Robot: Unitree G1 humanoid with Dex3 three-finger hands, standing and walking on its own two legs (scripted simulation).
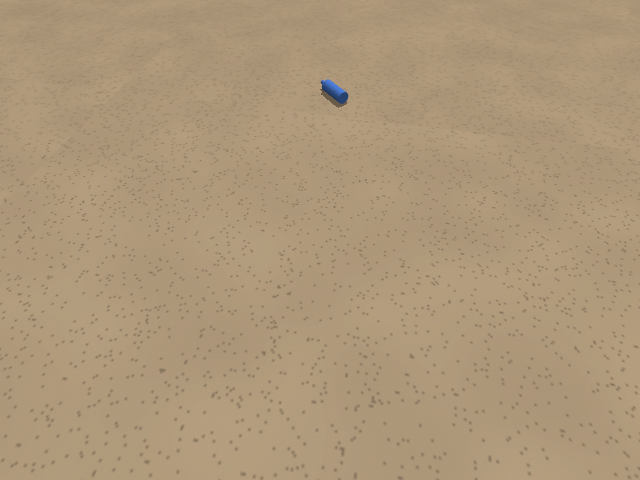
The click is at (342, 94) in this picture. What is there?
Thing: lying bottle
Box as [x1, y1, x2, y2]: [321, 79, 347, 103]
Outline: 321,81 322,88 340,103 346,100 346,92 328,79
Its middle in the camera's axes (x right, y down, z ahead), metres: +0.07 -0.89 +2.38
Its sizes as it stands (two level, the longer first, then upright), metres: 0.226 0.073 0.073
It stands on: the floor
